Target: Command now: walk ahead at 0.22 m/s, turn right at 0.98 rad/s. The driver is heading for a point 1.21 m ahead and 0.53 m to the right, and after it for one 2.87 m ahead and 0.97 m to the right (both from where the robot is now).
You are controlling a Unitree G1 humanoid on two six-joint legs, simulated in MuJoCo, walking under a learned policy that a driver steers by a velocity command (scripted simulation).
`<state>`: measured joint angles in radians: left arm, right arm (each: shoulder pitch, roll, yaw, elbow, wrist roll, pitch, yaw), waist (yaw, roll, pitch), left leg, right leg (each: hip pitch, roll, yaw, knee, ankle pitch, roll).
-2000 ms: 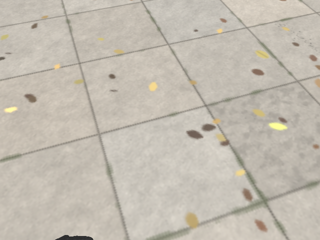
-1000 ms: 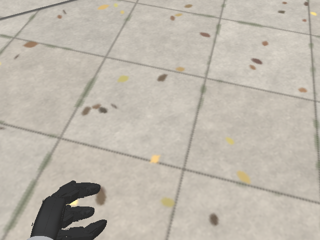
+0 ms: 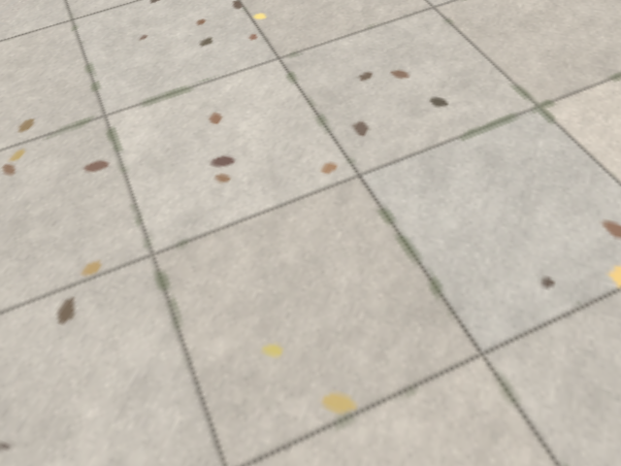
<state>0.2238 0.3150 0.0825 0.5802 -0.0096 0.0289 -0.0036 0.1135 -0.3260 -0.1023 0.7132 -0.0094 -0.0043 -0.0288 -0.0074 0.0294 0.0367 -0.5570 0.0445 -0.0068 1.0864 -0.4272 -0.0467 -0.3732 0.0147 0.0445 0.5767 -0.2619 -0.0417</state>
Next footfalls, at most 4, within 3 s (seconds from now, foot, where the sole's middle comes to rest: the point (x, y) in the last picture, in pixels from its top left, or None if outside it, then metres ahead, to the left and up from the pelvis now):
0.32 left None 0.20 0.10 -0.77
0.80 right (496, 464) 0.43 -0.29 -0.77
1.24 left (571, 297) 0.80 -0.54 -0.77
1.66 right None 1.09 -0.90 -0.77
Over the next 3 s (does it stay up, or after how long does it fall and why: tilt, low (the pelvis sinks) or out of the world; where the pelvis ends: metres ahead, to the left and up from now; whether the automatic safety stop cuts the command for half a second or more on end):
stays up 1.61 -0.81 0.00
